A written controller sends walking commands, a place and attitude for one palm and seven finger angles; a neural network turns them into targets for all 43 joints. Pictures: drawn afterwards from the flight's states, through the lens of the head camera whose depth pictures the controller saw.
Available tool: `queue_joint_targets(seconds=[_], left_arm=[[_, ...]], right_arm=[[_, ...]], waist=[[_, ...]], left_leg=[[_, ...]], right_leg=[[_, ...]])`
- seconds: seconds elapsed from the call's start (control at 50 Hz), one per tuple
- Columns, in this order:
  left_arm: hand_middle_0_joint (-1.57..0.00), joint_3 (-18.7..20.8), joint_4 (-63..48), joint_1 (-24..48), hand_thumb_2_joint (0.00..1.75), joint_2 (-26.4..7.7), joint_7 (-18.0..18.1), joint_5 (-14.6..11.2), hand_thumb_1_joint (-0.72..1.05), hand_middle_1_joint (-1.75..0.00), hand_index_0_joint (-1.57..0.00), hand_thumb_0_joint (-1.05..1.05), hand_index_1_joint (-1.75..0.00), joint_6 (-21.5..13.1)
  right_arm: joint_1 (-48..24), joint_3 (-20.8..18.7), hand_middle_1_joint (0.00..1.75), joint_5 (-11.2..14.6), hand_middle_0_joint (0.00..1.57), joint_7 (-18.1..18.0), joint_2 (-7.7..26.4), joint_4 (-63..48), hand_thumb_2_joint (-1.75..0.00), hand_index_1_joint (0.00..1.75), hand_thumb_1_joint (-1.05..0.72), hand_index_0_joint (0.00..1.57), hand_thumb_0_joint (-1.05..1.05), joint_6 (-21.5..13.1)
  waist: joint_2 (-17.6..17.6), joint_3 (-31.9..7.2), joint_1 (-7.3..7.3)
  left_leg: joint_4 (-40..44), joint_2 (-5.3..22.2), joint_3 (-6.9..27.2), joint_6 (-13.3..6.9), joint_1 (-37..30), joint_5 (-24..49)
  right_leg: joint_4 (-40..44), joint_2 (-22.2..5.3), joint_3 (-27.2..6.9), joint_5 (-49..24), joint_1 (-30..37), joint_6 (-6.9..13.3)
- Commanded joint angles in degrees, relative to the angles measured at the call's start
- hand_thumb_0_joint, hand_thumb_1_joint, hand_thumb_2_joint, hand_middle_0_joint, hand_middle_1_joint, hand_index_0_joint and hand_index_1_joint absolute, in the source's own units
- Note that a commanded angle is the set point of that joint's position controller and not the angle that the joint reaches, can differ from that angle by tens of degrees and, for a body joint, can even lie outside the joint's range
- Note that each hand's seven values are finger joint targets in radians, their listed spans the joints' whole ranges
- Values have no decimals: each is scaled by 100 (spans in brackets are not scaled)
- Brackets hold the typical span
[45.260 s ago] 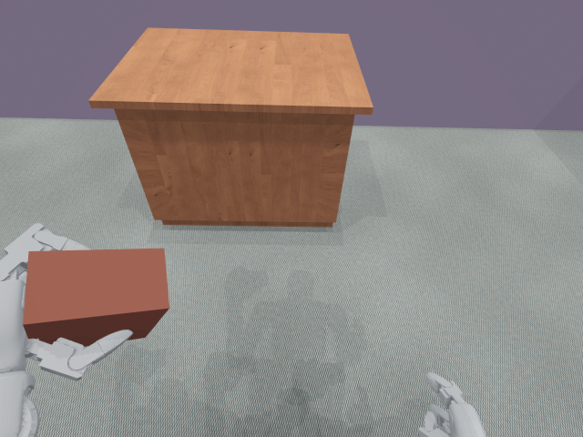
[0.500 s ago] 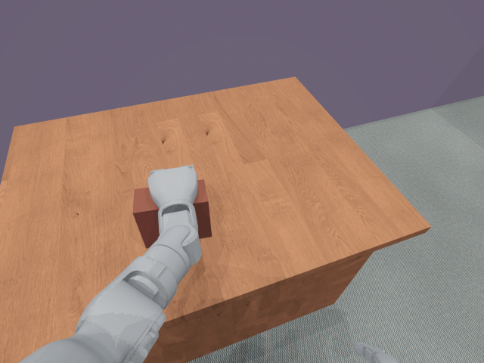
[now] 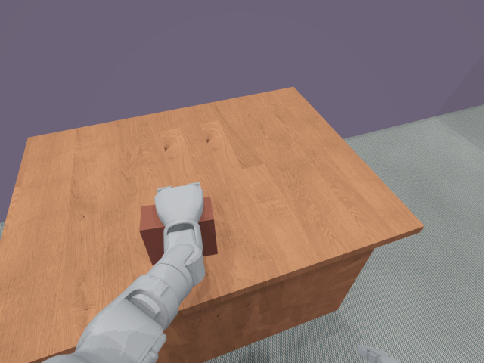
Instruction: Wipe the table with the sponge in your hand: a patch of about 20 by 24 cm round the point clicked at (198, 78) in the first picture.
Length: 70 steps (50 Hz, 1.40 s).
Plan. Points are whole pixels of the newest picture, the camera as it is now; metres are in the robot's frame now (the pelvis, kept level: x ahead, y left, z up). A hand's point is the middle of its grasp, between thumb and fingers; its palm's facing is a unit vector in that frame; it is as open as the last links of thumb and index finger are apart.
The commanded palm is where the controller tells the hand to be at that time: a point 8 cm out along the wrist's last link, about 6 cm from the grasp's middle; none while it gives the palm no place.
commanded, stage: wipe back along the third lane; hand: left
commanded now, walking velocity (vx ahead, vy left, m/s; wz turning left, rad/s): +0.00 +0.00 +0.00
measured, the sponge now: (182, 236) +0.37 +0.15 -0.04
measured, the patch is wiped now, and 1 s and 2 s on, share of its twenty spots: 1.00 1.00 1.00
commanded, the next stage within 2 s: slide back across to the middle lane in 0.84 s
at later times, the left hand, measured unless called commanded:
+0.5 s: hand (188, 234) +0.35 +0.13 +0.01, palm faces -0.05 -0.02 -1.00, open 10.5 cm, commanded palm +0.31 +0.11 +0.04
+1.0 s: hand (188, 233) +0.35 +0.13 +0.01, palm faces -0.06 -0.01 -1.00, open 10.4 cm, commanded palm +0.31 +0.12 +0.04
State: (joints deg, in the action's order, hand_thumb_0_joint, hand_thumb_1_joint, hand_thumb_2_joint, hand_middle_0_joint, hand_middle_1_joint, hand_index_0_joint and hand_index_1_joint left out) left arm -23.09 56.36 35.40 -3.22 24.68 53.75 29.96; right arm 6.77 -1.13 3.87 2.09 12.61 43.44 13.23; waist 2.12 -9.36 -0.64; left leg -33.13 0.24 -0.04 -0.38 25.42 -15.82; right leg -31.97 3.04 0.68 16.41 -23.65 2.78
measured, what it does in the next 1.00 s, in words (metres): stands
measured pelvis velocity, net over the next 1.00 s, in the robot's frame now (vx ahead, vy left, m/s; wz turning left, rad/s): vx -0.01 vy -0.01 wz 0.00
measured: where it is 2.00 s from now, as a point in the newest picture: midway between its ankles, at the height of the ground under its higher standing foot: outside the picture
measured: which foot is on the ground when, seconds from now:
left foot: down 0.00-1.00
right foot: down 0.00-1.00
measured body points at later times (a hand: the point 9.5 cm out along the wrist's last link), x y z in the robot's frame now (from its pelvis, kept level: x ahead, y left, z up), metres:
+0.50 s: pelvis +0.00 -0.01 +0.00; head -0.01 -0.02 +0.45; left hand +0.35 +0.13 +0.06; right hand +0.20 -0.23 -0.10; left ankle +0.00 +0.12 -0.73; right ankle -0.01 -0.09 -0.73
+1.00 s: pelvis -0.01 -0.01 +0.00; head -0.02 -0.03 +0.45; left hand +0.35 +0.13 +0.06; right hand +0.16 -0.24 -0.12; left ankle +0.00 +0.12 -0.73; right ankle -0.01 -0.09 -0.73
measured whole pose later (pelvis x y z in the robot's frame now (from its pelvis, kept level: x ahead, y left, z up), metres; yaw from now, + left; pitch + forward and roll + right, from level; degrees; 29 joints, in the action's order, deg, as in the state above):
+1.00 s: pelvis -0.01 -0.01 +0.00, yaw +0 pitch +6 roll +0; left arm -24.0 50.9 30.9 -3.0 22.9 54.8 30.1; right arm 5.6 -0.8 4.3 1.8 12.5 42.4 13.7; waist 2.3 -8.9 -1.7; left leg -33.9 0.6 0.2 0.4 24.7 -15.6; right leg -33.9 3.4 1.0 16.8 -23.5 3.6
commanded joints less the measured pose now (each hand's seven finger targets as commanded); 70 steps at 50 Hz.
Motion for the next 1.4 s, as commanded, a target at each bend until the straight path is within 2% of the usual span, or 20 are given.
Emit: queue_joint_targets(seconds=[0.0, 0.12, 0.24, 0.32, 0.4, 0.42, 0.46, 0.52, 0.6, 0.62, 0.7, 0.72, 0.78, 0.82, 0.86, 0.98, 1.02, 1.1, 1.14, 1.38], left_arm=[[-120, -136, -499, 903, 130, 316, -228, -48, 10, -160, -120, 0, -160, 12], [-120, -178, -1010, 310, 130, 315, -329, -114, 10, -160, -120, 0, -160, 120], [-120, -310, -1270, 471, 130, 265, -404, 10, 10, -160, -120, 0, -160, 240], [-120, -30, -1260, 366, 130, -11, -438, 55, 10, -160, -120, 0, -160, 221], [-120, -273, -1302, 301, 130, 185, -439, 153, 10, -160, -120, 0, -160, 190], [-120, -122, -1394, 151, 130, 82, -455, 131, 10, -160, -120, 0, -160, 180], [-120, -290, -1463, 240, 130, 191, -438, 134, 10, -160, -120, 0, -160, 170], [-120, -86, -1460, 176, 130, 23, -438, 105, 10, -160, -120, 0, -160, 223], [-120, -291, -1300, 386, 130, 201, -414, 113, 10, -160, -120, 0, -160, 253], [-120, -90, -1286, 335, 130, 31, -425, 81, 10, -160, -120, 0, -160, 249], [-120, -268, -1044, 676, 130, 221, -390, 116, 10, -160, -120, 0, -160, 190], [-120, -60, -1061, 595, 130, 83, -392, 70, 10, -160, -120, 0, -160, 165], [-120, -210, -958, 642, 130, 241, -354, 67, 10, -160, -120, 0, -160, 70], [-120, 15, -894, 654, 130, 56, -339, 52, 10, -160, -120, 0, -160, 57], [-120, -167, -874, 860, 130, 214, -305, 81, 10, -160, -120, 0, -160, 10], [-120, 249, -1048, 756, 130, -282, -246, 17, 10, -160, -120, 0, -160, -27], [-120, 605, -1206, 608, 130, -651, -251, 43, 10, -160, -120, 0, -160, -5], [-120, 459, -1557, 371, 130, -658, -300, 149, 10, -160, -120, 0, -160, 65], [-120, 730, -1870, 396, 130, -1007, -337, 137, 10, -160, -120, 0, -160, 84], [-120, 688, -2844, -650, 130, -1216, -857, 263, 10, -160, -120, 0, -160, -13]], right_arm=[[-879, -208, 30, 13, 20, 24, 618, -898, -90, 30, -90, 20, 0, -201], [-1148, -202, 30, 48, 20, 78, 621, -1059, -90, 30, -90, 20, 0, -120], [-1240, -158, 30, 58, 20, 40, 622, -1071, -90, 30, -90, 20, 0, -62], [-1276, -157, 30, 30, 20, 6, 649, -1056, -90, 30, -90, 20, 0, -51], [-1235, -158, 30, 32, 20, 11, 622, -1098, -90, 30, -90, 20, 0, -22], [-1271, -173, 30, 26, 20, 24, 642, -1118, -90, 30, -90, 20, 0, -25], [-1243, -172, 30, 35, 20, 24, 623, -1135, -90, 30, -90, 20, 0, -20], [-1302, -164, 30, 40, 20, 18, 648, -1125, -90, 30, -90, 20, 0, -22], [-1242, -163, 30, 64, 20, 12, 623, -1096, -90, 30, -90, 20, 0, -49], [-1271, -167, 30, 59, 20, 2, 651, -1076, -90, 30, -90, 20, 0, -55], [-1142, -176, 30, 64, 20, -14, 630, -1003, -90, 30, -90, 20, 0, -100], [-1162, -183, 30, 44, 20, -18, 653, -1006, -90, 30, -90, 20, 0, -117], [-1067, -193, 30, 47, 20, -23, 629, -991, -90, 30, -90, 20, 0, -141], [-1096, -194, 30, 39, 20, -31, 642, -972, -90, 30, -90, 20, 0, -161], [-1018, -198, 30, 52, 20, -31, 613, -959, -90, 30, -90, 20, 0, -178], [-1031, -169, 30, 54, 20, -105, 612, -1017, -90, 30, -90, 20, 0, -221], [-1115, -167, 30, 65, 20, -148, 636, -1059, -90, 30, -90, 20, 0, -217], [-1148, -144, 30, 82, 20, -167, 608, -1142, -90, 30, -90, 20, 0, -256], [-1189, -128, 30, 95, 20, -199, 644, -1183, -90, 30, -90, 20, 0, -270], [-1280, -106, 30, 125, 20, -229, 732, -1370, -90, 30, -90, 20, 0, -379]], waist=[[-764, -946, 39], [-974, -900, -94], [-768, -676, -12], [-895, -809, -119], [-858, -783, -21], [-813, -896, -145], [-804, -893, -28], [-750, -844, -138], [-791, -684, -12], [-855, -733, -106], [-900, -749, 39], [-881, -834, -78], [-1008, -808, 33], [-977, -793, -60], [-872, -775, 63], [-877, -899, -43], [-867, -947, -182], [-753, -787, -157], [-696, -846, -203], [-738, -686, -249]], left_leg=[[279, -123, -129, -151, -644, 897], [292, -151, -106, -158, -670, 1066], [295, -172, -114, -164, -797, 976], [288, -186, -80, -149, -739, 1014], [217, -190, -117, -148, -762, 1074], [234, -193, -81, -137, -742, 1138], [180, -192, -136, -155, -785, 1147], [244, -190, -81, -132, -704, 1067], [229, -186, -108, -155, -699, 880], [273, -181, -57, -143, -649, 866], [212, -176, -77, -163, -656, 783], [238, -170, -50, -156, -611, 816], [181, -173, -98, -171, -589, 759], [238, -164, -59, -153, -520, 691], [181, -166, -103, -169, -568, 658], [257, -187, -138, -177, -513, 561], [337, -194, -90, -164, -499, 585], [416, -211, -157, -185, -665, 595], [473, -220, -139, -189, -717, 608], [493, -272, -116, -223, -1061, 1116]], right_leg=[[492, -114, -61, -1603, 577, 106], [498, -123, -110, -1904, 803, 119], [504, -122, -136, -1753, 660, 131], [508, -105, -225, -1854, 741, 150], [436, -132, -208, -1999, 715, 135], [429, -108, -261, -2085, 776, 174], [409, -135, -227, -2165, 782, 135], [432, -102, -249, -1977, 733, 171], [469, -108, -175, -1633, 560, 133], [490, -81, -218, -1583, 588, 157], [446, -91, -136, -1427, 455, 124], [449, -67, -165, -1476, 495, 154], [427, -103, -146, -1477, 486, 104], [466, -81, -169, -1335, 461, 123], [440, -103, -146, -1317, 388, 95], [533, -133, -258, -1205, 648, 54], [594, -125, -329, -1161, 767, 75], [693, -137, -311, -1090, 841, 53], [719, -133, -359, -1075, 966, 56], [690, -134, -422, -2060, 1239, 95]])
